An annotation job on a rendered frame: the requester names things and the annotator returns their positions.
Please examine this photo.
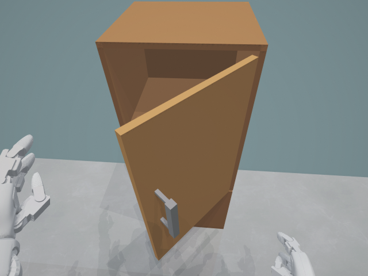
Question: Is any robot left hand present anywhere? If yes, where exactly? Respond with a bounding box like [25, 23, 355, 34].
[0, 135, 50, 239]

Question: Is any robot right hand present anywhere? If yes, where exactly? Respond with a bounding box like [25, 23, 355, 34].
[271, 232, 315, 276]

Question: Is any robot left forearm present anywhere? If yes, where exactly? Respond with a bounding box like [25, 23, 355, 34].
[0, 238, 22, 276]

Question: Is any cupboard door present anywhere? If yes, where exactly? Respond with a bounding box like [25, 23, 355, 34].
[115, 55, 258, 260]

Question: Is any handle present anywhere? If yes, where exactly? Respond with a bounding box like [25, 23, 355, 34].
[155, 189, 179, 239]

